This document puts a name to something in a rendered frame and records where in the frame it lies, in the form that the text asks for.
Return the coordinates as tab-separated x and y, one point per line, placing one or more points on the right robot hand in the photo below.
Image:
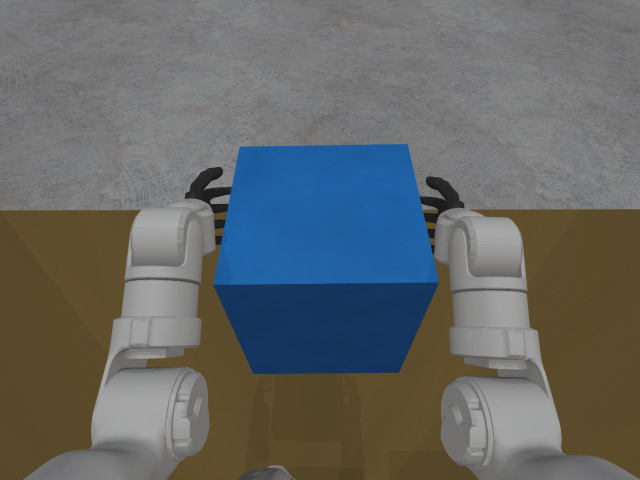
446	190

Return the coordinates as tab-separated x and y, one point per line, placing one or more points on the right robot upper arm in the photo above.
505	428

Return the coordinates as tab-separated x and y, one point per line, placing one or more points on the robot left shin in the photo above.
280	467

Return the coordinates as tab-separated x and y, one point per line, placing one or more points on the left robot hand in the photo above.
197	192

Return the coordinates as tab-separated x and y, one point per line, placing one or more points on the robot right forearm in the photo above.
490	309

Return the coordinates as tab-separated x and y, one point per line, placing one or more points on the left robot upper arm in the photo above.
148	419

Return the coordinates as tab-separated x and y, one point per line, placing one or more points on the robot left forearm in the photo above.
163	271

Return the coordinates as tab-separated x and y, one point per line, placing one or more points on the carton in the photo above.
325	264

